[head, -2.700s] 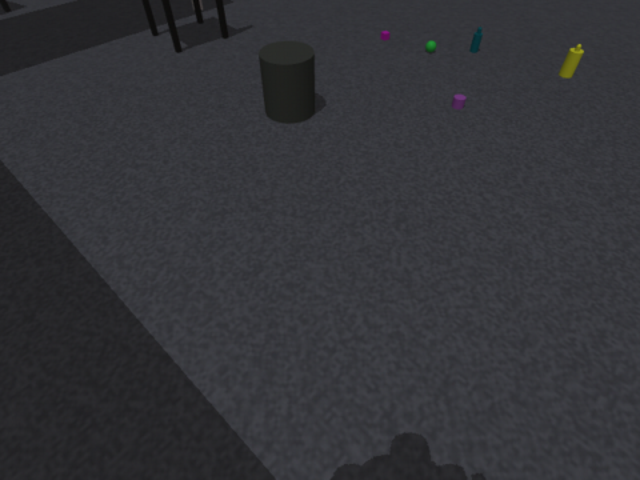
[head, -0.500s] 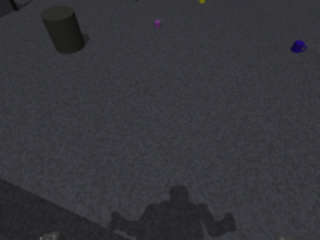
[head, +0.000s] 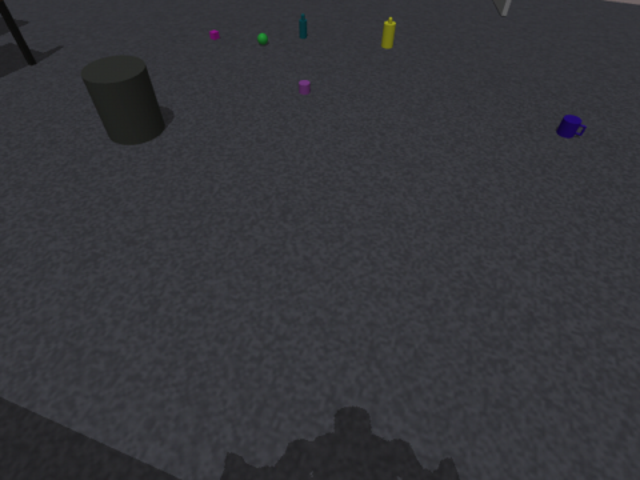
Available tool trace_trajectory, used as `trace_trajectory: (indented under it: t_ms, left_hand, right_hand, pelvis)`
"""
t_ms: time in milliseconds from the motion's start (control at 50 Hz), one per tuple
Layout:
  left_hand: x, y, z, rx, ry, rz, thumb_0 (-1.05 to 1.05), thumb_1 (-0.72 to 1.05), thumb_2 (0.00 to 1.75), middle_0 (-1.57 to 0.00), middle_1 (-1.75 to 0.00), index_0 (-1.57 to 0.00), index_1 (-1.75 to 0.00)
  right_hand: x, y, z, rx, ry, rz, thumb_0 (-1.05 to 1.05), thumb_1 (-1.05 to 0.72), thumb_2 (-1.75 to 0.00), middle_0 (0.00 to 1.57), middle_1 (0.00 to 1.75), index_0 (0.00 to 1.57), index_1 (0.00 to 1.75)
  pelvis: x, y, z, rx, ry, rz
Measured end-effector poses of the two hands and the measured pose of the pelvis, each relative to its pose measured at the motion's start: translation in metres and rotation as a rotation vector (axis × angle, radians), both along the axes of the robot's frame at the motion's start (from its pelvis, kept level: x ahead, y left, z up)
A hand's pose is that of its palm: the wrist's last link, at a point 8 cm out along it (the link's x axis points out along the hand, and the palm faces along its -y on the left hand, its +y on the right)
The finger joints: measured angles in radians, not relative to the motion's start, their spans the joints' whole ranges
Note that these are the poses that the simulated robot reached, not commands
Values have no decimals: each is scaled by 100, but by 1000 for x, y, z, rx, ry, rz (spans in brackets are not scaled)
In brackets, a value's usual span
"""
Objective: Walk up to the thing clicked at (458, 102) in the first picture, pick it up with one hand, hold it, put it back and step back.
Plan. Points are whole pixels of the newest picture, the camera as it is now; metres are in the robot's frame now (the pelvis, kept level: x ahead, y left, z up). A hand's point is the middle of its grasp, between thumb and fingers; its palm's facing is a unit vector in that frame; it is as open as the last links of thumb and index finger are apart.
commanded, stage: walk up
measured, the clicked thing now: (304, 87) +2.42 +0.08 -0.75
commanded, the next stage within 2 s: stand in 0.14 s
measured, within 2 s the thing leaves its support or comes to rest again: neither
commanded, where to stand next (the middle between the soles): +0.04 -0.01 m, yaw +1 degrees
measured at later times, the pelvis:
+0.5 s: pelvis +0.00 +0.00 +0.00, yaw +1 degrees
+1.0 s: pelvis +0.00 +0.00 +0.00, yaw +1 degrees
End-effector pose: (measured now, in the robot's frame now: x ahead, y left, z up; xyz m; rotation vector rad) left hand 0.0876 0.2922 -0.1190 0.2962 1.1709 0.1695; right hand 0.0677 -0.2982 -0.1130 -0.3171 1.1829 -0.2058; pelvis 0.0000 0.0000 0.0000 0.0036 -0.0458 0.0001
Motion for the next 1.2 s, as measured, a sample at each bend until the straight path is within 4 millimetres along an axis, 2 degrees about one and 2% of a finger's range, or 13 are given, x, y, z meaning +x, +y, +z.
trace_trajectory:
  t_ms: [160, 300, 480, 840, 1200]
  left_hand:
    - [-9, 3, 2, 18, 46, 10, 1, 90, 90, -20, -30, -21, -30]
    - [-12, 3, 5, 31, 48, 12, 1, 90, 90, -20, -30, -21, -30]
    - [-14, 3, 8, 40, 38, 12, 1, 90, 90, -20, -30, -21, -30]
    - [-27, 1, 3, 30, 71, 13, 1, 90, 90, -20, -30, -21, -30]
    - [-19, 4, 5, 32, 51, 14, 1, 90, 90, -20, -30, -21, -30]
  right_hand:
    - [14, -3, 1, 0, -16, -8, 0, -91, -90, 20, 30, 20, 30]
    - [19, -2, -2, 12, -2, -2, 0, -91, -90, 20, 30, 20, 30]
    - [13, 0, -4, 27, 14, -5, 0, -91, -90, 20, 30, 20, 30]
    - [-14, -6, -5, 15, 84, -24, 0, -91, -90, 20, 30, 20, 30]
    - [4, 1, -4, 18, 50, -3, 0, -91, -90, 20, 30, 20, 30]
  pelvis:
    - [3, 0, 2, 0, 2, -4]
    - [4, -2, 3, 0, -1, 8]
    - [1, -4, 4, 0, -6, 13]
    - [-3, -5, 4, 0, 4, 18]
    - [2, -2, 4, 0, 6, 24]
